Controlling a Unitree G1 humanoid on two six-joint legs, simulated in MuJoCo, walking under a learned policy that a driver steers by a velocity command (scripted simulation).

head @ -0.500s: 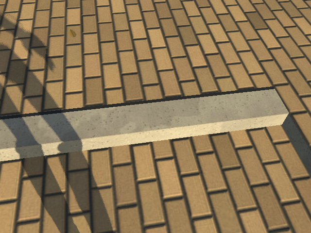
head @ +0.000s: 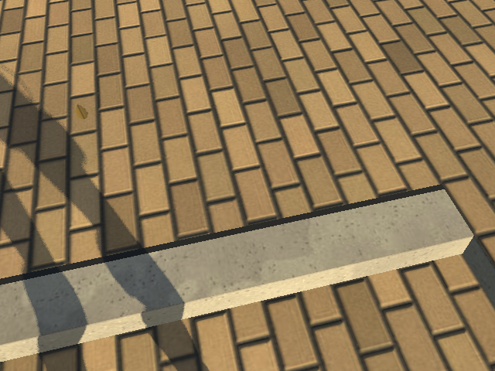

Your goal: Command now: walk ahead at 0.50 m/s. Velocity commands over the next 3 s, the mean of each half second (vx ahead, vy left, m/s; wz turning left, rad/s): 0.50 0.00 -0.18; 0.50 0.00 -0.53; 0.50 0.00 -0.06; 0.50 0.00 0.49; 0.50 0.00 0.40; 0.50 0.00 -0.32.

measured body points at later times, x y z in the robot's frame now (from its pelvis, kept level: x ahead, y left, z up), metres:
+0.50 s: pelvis +0.27 +0.03 +0.00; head +0.30 +0.04 +0.45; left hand +0.26 +0.29 -0.15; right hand +0.41 -0.23 -0.10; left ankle +0.35 +0.11 -0.73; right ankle +0.11 -0.07 -0.68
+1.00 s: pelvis +0.49 -0.05 -0.02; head +0.51 -0.07 +0.43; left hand +0.75 +0.10 -0.12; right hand +0.39 -0.29 -0.16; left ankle +0.38 +0.11 -0.66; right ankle +0.53 -0.12 -0.73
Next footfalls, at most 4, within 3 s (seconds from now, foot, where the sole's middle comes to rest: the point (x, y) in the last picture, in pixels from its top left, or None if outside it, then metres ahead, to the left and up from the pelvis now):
0.42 left None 0.39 0.11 -0.77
0.96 right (315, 329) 0.57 -0.14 -0.77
1.46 left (316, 209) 0.89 -0.18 -0.67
1.94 right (389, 142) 1.15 -0.45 -0.67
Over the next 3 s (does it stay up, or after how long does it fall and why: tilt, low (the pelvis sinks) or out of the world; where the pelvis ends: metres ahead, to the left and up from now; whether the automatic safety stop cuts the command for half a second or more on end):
stays up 1.60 -0.33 0.08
